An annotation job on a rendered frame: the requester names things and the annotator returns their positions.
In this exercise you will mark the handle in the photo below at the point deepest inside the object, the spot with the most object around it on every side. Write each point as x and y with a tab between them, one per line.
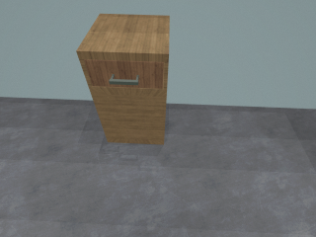
113	81

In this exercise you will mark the cabinet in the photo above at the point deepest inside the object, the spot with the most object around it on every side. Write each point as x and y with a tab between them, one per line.
128	114

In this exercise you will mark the drawer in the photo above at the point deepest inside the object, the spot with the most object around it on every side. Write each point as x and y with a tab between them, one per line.
150	73

